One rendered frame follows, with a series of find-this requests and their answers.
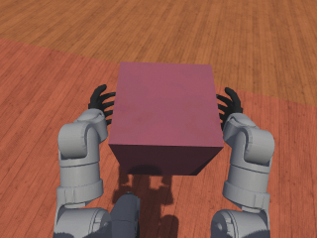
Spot robot right upper arm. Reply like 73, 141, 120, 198
210, 208, 269, 238

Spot carton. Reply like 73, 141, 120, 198
108, 61, 224, 176

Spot left robot shin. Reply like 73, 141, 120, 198
125, 191, 138, 238

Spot left robot forearm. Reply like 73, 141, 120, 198
53, 108, 109, 237

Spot right robot forearm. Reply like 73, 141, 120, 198
222, 112, 275, 238

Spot robot left upper arm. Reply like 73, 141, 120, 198
53, 207, 112, 238

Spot left robot thigh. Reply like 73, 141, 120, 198
110, 194, 141, 238

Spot left robot hand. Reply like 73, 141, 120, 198
88, 84, 116, 126

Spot right robot hand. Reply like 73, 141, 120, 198
216, 87, 244, 131

